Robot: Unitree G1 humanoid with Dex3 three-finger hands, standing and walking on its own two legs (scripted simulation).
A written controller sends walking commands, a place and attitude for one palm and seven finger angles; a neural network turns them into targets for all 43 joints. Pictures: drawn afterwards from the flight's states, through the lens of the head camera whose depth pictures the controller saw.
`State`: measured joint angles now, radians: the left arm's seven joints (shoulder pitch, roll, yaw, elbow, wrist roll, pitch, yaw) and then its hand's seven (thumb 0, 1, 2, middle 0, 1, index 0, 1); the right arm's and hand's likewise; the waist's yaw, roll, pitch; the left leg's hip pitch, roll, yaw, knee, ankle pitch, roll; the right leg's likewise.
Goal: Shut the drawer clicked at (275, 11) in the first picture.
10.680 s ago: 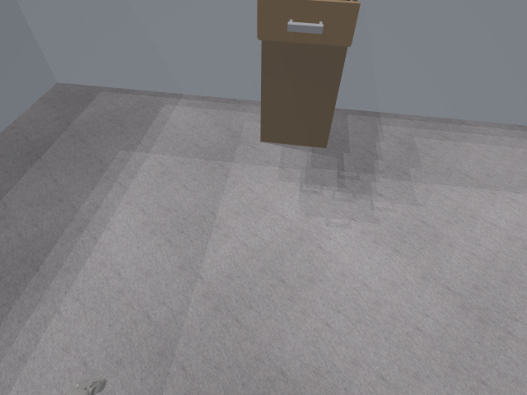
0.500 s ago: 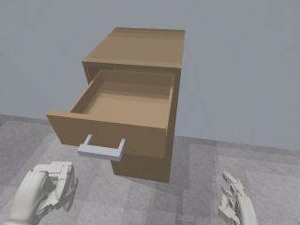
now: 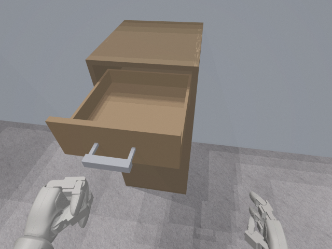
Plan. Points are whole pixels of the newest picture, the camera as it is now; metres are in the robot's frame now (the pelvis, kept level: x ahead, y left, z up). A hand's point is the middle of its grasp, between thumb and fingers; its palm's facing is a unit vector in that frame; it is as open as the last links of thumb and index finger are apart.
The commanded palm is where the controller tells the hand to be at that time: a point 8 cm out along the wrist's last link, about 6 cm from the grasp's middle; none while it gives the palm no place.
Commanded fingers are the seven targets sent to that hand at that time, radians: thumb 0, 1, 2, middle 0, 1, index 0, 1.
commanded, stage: bring the fist close to the handle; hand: left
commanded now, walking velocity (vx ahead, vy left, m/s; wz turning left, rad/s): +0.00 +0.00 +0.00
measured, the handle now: (110, 156) +0.33 +0.19 +0.06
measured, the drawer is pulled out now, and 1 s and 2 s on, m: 0.30 0.30 0.27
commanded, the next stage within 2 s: push the drawer shut in 1.06 s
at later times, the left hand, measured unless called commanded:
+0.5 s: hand (105, 202) +0.20 +0.15 +0.07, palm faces -0.05 -1.00 -0.06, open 3.2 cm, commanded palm +0.17 +0.21 +0.07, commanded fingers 0.00 0.90 0.90 -1.40 -1.60 -1.40 -1.60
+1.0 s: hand (108, 195) +0.22 +0.16 +0.05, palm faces -0.03 -1.00 -0.07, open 3.2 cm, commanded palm +0.19 +0.22 +0.06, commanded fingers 0.00 0.90 0.90 -1.40 -1.60 -1.40 -1.60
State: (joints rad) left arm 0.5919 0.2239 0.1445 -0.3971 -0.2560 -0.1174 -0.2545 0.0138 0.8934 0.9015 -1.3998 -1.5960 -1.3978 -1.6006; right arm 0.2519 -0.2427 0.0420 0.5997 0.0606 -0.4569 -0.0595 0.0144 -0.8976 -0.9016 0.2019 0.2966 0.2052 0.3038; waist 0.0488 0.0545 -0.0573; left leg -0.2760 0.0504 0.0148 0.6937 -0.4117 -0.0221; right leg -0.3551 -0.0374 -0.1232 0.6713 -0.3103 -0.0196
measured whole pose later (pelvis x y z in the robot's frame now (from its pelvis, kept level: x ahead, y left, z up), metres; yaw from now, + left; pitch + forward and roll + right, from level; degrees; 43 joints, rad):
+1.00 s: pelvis +0.00 +0.01 -0.02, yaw +0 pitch +8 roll +0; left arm 0.43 0.19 0.08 -0.16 -0.20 -0.28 -0.17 0.01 0.90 0.90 -1.40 -1.60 -1.40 -1.60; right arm 0.27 -0.24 0.01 0.55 0.03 -0.27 -0.03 0.01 -0.90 -0.90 0.20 0.30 0.20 0.30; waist -0.02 0.04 -0.08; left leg -0.52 0.03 0.02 0.86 -0.48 -0.01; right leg -0.60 -0.06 -0.11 0.84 -0.38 -0.01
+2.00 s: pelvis -0.03 +0.01 -0.02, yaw +1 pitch +7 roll +0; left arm -0.05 0.23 0.07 0.26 -0.21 -0.28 -0.20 -0.03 0.69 0.92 -1.40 -1.60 -1.40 -1.60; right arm 0.22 -0.25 0.04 0.62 0.04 -0.24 -0.05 0.01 -0.90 -0.90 0.20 0.30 0.21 0.30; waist -0.01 0.03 -0.03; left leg -0.53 0.02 0.01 0.84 -0.42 -0.01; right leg -0.60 -0.08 -0.11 0.81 -0.32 -0.01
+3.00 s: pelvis -0.03 +0.01 -0.02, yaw +0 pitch +11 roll +0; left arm -0.64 0.29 0.21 0.95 -0.16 -0.42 -0.21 0.00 0.72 0.92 -1.40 -1.60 -1.40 -1.60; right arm 0.31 -0.27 0.03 0.67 0.02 -0.10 -0.02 0.01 -0.90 -0.90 0.20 0.30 0.20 0.30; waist -0.08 0.01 -0.04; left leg -0.62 0.02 0.03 0.84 -0.41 -0.01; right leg -0.71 -0.06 -0.09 0.81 -0.30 -0.01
